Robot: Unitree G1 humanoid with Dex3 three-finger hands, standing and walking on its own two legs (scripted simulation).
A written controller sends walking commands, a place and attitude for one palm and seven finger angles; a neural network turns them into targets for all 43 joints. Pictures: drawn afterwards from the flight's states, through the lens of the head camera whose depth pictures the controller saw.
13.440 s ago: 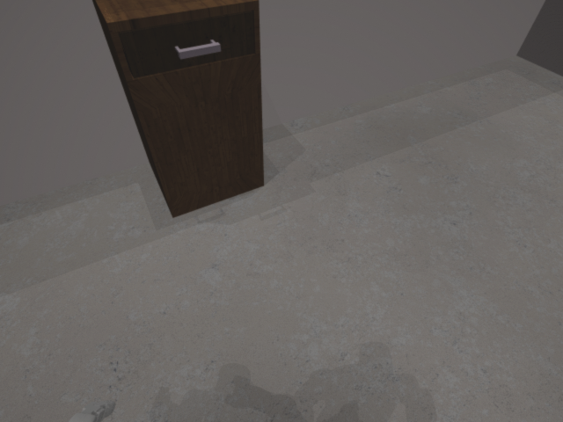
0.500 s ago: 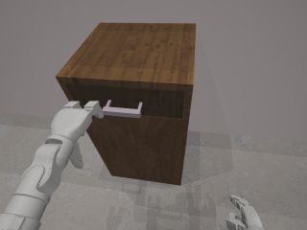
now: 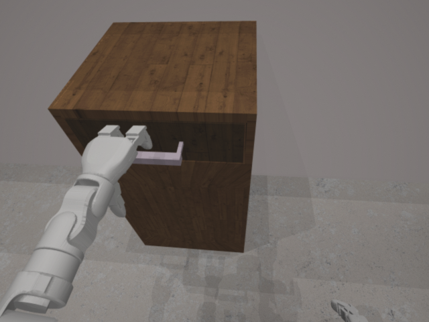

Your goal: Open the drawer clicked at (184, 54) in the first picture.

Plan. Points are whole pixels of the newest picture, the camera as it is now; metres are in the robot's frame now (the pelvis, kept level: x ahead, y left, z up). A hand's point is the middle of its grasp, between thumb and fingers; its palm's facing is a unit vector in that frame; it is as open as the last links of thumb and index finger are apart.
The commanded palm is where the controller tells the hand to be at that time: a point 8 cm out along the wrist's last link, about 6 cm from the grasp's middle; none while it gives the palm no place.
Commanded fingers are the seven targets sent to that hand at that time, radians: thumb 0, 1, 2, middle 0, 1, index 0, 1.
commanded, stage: move the hooked fingers above the handle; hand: left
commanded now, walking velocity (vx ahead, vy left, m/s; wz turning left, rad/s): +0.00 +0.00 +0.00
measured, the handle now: (155, 151) +0.49 +0.20 -0.01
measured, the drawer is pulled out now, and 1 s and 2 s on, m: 0.00 0.00 0.00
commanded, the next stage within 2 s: none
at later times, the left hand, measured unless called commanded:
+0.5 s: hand (129, 155) +0.42 +0.22 +0.06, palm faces +0.03 -0.06 -1.00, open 13.8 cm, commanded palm +0.39 +0.23 +0.12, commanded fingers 0.00 -0.50 0.30 -0.30 -1.20 -0.30 -1.20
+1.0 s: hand (149, 148) +0.45 +0.19 +0.05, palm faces +0.04 -0.04 -1.00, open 13.7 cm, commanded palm +0.42 +0.23 +0.11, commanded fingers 0.00 -0.50 0.30 -0.30 -1.20 -0.30 -1.20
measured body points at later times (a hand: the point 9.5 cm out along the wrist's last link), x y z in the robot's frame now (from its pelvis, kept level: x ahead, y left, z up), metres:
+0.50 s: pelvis +0.01 +0.00 -0.01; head +0.06 -0.01 +0.44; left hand +0.41 +0.22 +0.12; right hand +0.14 -0.25 -0.14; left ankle -0.01 +0.11 -0.73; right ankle -0.01 -0.10 -0.73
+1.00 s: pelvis +0.00 +0.00 -0.01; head +0.06 -0.02 +0.44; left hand +0.44 +0.19 +0.11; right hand +0.06 -0.26 -0.15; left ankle -0.01 +0.11 -0.73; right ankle -0.01 -0.10 -0.73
